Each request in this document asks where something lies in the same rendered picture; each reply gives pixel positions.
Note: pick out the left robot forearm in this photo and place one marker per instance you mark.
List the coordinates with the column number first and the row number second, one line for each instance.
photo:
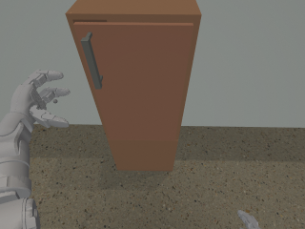
column 15, row 137

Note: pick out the cupboard door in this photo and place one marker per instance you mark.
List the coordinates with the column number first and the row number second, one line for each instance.
column 144, row 67

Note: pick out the left robot hand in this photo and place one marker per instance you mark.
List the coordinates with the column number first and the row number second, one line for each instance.
column 26, row 97

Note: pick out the handle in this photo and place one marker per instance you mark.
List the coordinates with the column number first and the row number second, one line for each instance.
column 88, row 51

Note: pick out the right robot hand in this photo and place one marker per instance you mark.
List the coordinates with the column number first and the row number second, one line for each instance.
column 250, row 221

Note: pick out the robot left upper arm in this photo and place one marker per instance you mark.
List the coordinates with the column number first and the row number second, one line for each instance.
column 21, row 213

